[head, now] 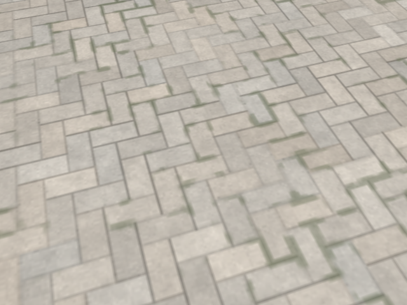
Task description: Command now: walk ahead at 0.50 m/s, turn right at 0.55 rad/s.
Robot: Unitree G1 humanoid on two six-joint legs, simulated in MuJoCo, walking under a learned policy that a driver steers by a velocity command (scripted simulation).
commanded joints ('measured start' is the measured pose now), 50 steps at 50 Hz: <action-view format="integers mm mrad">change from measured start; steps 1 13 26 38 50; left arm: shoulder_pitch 40 146 99 27 8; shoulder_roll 128 162 80 184 167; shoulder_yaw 28 40 19 21 32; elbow -42 -47 -123 -203 -215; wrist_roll -7 10 11 24 5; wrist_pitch -33 -3 86 57 55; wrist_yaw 2 20 -14 -16 7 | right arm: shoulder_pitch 66 -164 -33 67 -42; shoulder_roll -82 -111 -133 -126 -124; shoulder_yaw -18 -9 -25 -54 -52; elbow -52 -151 -136 -125 -167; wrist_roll -15 13 6 3 18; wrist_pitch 29 6 33 106 124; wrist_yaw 7 -3 -35 -8 -18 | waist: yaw -31 51 41 16 32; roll -11 -106 125 -258 -136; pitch -54 -71 -139 -71 -100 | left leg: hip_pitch -86 37 255 -48 -115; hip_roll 30 -100 198 80 -61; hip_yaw -7 -8 -53 215 -27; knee -102 -626 -886 -411 -264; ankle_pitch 32 240 624 -162 -64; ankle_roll -33 -14 210 -19 -41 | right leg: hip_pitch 69 180 -193 161 177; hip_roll -268 -203 -99 -358 -306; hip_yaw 294 334 60 373 421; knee -211 27 711 -168 -94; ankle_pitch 347 656 -240 -69 235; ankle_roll -172 -12 171 28 -104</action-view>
